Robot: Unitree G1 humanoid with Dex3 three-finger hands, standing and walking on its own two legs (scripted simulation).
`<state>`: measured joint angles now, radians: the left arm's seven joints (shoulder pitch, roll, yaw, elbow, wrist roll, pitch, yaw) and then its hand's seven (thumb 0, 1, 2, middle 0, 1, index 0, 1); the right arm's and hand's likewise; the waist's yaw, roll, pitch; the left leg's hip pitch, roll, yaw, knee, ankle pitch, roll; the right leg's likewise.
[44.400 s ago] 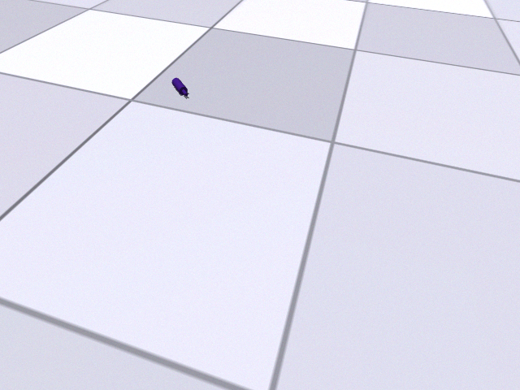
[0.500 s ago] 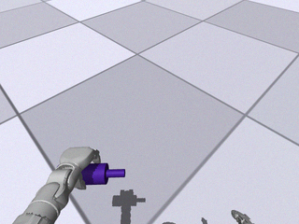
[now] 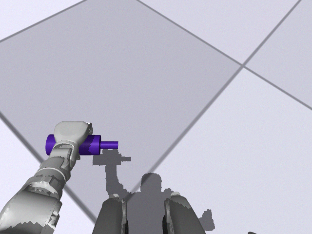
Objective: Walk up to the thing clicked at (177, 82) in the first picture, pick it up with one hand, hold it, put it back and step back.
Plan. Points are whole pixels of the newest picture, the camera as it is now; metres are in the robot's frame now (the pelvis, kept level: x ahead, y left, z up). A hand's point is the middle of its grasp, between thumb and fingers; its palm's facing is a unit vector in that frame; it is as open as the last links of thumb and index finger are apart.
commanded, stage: crouch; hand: left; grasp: from above
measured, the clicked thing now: (84, 144) +0.40 +0.19 -0.16
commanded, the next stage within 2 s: lower in 1.34 s
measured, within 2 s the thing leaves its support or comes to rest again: neither
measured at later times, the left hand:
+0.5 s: hand (94, 153) +0.42 +0.20 -0.34, palm faces -0.47 -0.03 -0.88, open 9.3 cm
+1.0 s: hand (99, 151) +0.46 +0.20 -0.43, palm faces -0.46 -0.04 -0.89, open 9.2 cm
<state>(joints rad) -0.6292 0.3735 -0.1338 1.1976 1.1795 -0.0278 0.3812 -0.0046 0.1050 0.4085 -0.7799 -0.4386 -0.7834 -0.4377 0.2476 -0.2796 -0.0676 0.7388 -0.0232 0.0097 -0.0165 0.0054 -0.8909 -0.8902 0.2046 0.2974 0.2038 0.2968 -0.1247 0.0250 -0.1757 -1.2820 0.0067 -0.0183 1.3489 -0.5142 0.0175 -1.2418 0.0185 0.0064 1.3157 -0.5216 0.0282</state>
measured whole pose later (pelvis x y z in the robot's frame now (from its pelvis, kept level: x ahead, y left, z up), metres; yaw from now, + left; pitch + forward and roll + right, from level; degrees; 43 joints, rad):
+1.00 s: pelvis -0.03 -0.01 -0.24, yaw -5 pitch +38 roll -6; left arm -0.99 0.63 0.07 1.45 1.23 -0.12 0.42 -0.01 0.12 0.38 -0.82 -0.34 -0.82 -0.35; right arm 0.19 -0.24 0.03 0.76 -0.13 -0.07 0.13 0.00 -0.91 -0.90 0.21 0.30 0.20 0.30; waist -0.26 0.01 -0.09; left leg -2.19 0.02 -0.10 2.21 -0.69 0.00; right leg -2.13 0.05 -0.07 2.15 -0.70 0.02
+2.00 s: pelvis -0.03 -0.01 -0.32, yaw -9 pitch +34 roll -10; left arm -1.07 0.79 0.09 1.60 1.26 -0.11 0.49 -0.01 0.16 0.29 -0.87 -0.25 -0.87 -0.26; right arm 0.17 -0.28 0.16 0.72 -0.17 -0.11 0.16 0.00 -0.90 -0.89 0.21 0.30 0.20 0.30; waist -0.35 -0.05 0.04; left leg -2.37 0.01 -0.16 2.46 -0.70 0.00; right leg -2.28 0.06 -0.12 2.36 -0.68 0.03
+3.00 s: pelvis -0.04 +0.00 -0.32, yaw -13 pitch +30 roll -13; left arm -1.14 0.96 0.07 1.73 1.22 -0.14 0.57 -0.01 0.20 0.19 -0.87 -0.25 -0.88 -0.25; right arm 0.15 -0.33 0.31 0.66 -0.20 -0.23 0.23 0.00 -0.90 -0.89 0.20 0.30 0.20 0.30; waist -0.42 -0.12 0.15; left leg -2.35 0.03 -0.24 2.51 -0.71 0.00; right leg -2.25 0.09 -0.18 2.35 -0.66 0.04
